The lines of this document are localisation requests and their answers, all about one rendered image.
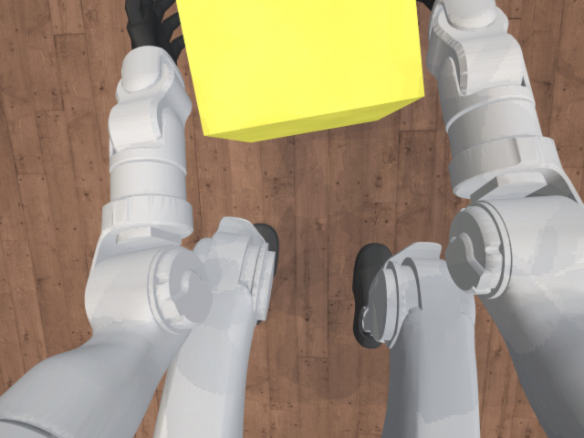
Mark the left robot hand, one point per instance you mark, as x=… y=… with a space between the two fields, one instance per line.
x=146 y=28

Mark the robot left thigh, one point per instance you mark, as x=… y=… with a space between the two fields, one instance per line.
x=204 y=391

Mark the left robot upper arm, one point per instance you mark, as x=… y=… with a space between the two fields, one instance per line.
x=142 y=306

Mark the carton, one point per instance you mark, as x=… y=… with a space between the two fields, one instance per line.
x=266 y=69

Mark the right robot forearm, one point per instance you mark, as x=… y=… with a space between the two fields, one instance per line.
x=488 y=107

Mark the robot right foot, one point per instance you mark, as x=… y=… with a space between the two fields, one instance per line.
x=368 y=263

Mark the right robot upper arm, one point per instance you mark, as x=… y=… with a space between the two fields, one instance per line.
x=524 y=259

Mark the left robot forearm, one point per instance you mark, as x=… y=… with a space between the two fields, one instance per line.
x=147 y=160

